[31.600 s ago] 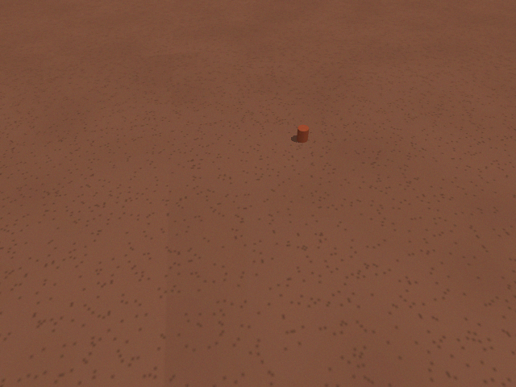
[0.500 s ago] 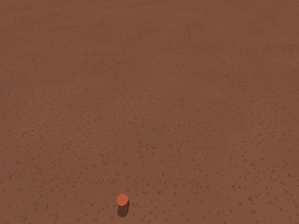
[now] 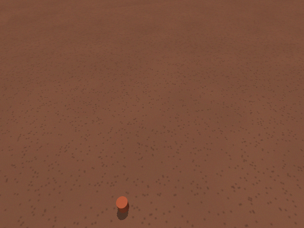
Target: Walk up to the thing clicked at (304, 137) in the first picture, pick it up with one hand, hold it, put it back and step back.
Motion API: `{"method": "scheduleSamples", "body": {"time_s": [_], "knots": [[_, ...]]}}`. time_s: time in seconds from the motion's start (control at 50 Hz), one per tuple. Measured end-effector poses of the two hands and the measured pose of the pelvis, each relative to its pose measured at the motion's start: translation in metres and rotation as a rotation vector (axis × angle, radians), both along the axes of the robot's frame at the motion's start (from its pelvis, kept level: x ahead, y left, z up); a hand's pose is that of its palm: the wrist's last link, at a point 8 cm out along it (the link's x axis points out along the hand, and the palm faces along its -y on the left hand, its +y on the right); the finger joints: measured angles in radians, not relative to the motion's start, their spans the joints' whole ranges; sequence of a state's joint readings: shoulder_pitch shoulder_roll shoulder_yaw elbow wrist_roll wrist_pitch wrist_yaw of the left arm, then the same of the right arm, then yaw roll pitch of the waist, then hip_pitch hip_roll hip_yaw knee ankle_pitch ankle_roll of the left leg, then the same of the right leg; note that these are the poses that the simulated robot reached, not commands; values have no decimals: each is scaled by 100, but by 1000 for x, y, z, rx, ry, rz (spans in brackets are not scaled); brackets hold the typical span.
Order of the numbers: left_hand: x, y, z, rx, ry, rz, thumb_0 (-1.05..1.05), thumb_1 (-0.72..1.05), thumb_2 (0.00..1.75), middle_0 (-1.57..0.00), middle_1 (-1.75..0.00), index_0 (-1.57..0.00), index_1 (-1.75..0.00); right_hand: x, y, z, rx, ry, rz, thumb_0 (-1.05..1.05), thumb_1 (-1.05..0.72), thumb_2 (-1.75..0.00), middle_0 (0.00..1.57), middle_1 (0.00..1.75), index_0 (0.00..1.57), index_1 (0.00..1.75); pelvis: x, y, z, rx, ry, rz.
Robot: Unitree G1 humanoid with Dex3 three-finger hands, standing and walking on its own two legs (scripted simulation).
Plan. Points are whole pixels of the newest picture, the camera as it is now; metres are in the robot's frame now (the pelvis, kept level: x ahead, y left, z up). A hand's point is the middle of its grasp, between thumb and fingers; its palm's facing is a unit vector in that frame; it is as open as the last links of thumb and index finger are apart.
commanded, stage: stand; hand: left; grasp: from above
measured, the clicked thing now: (122, 204) +0.44 +0.22 -0.74
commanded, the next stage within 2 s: step back in 1.32 s
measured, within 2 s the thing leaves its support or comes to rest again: neither
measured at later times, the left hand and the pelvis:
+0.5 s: hand out of the picture +0.08 +0.24 -0.16, palm faces +0.01 -0.94 -0.33, open 7.4 cm; pelvis +0.02 +0.00 +0.00, yaw +0 degrees
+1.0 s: hand out of the picture +0.10 +0.24 -0.16, palm faces +0.00 -0.94 -0.34, open 7.4 cm; pelvis +0.02 -0.01 +0.00, yaw -1 degrees
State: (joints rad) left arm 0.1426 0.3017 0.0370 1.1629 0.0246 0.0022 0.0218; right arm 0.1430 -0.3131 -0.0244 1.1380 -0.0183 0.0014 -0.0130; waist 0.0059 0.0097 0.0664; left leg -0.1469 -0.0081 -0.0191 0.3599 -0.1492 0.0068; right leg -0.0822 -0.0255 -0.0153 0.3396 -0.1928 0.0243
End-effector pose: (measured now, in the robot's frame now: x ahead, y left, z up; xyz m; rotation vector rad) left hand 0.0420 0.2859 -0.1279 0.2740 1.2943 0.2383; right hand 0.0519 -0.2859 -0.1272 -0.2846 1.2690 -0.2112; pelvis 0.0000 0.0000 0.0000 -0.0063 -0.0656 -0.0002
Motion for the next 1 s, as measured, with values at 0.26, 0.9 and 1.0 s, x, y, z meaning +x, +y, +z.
{"method": "scheduleSamples", "body": {"time_s": [0.26, 0.9, 1.0], "knots": [[11, -1, 2, 1, 6, -6, 1, 91, 90, -20, -30, -20, -30, 12, 1, -1, 10, -8, 8, 0, -90, -89, 20, 30, 20, 30, 8, -1, 1, 4, 11, -6], [50, -3, 8, 8, -52, -34, 1, 91, 90, -20, -30, -20, -30, 38, -14, 5, -10, -38, 15, 0, -90, -89, 20, 30, 20, 30, 21, -7, 2, 4, 21, -9], [50, -4, 9, 9, -54, -38, 1, 91, 90, -20, -30, -20, -30, 37, -15, 5, -9, -40, 13, 0, -90, -89, 20, 30, 20, 30, 21, -8, 2, 5, 20, -9]]}}
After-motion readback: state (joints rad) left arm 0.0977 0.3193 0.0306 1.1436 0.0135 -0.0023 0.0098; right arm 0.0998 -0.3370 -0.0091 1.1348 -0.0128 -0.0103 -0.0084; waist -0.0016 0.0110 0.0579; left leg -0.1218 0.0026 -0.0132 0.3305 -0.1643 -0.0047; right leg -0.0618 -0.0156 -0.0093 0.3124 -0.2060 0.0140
